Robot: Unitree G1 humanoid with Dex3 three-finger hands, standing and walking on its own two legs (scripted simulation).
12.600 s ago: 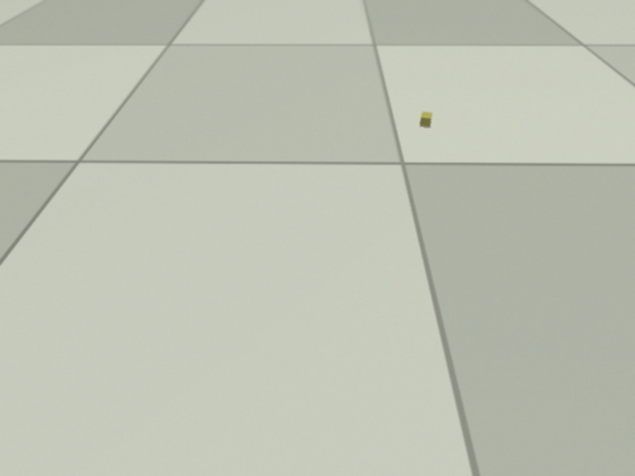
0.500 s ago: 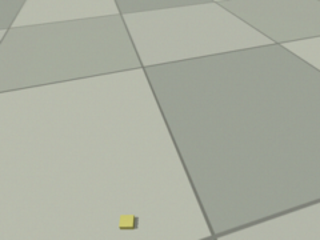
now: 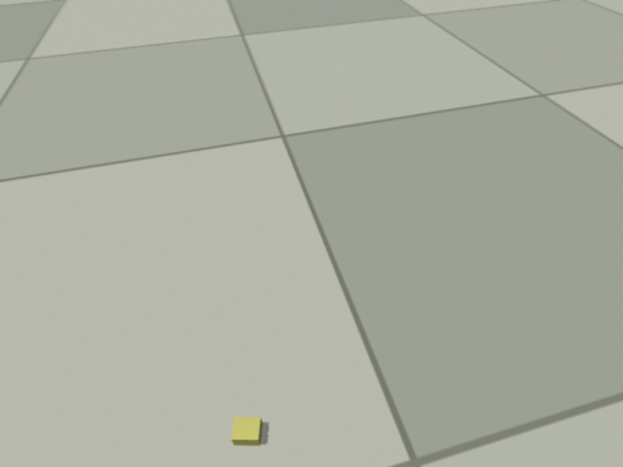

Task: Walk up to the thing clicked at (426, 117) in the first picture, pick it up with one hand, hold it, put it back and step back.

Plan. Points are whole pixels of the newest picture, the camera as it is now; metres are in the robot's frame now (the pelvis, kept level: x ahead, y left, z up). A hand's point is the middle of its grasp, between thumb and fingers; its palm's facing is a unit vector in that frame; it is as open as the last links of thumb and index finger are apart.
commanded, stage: walk up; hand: left
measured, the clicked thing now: (247, 431) +0.43 +0.23 -0.75
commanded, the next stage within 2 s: stand in 0.08 s
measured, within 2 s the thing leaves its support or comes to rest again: neither
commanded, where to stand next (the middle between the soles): +0.04 +0.01 m, yaw -2 degrees
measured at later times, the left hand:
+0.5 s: hand out of the picture +0.06 +0.24 -0.15, palm faces -0.04 -0.94 -0.34, open 7.4 cm
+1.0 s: hand out of the picture +0.05 +0.23 -0.15, palm faces -0.04 -0.93 -0.35, open 7.4 cm
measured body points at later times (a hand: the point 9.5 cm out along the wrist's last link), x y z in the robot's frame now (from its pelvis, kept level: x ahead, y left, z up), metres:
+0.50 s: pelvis -0.02 -0.01 +0.01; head -0.01 -0.01 +0.45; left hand +0.06 +0.29 -0.13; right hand +0.06 -0.31 -0.13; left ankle -0.02 +0.11 -0.74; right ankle -0.02 -0.14 -0.74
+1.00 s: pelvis -0.02 -0.02 +0.00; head -0.01 -0.03 +0.45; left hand +0.05 +0.28 -0.12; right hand +0.04 -0.32 -0.13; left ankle -0.02 +0.11 -0.74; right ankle -0.02 -0.14 -0.74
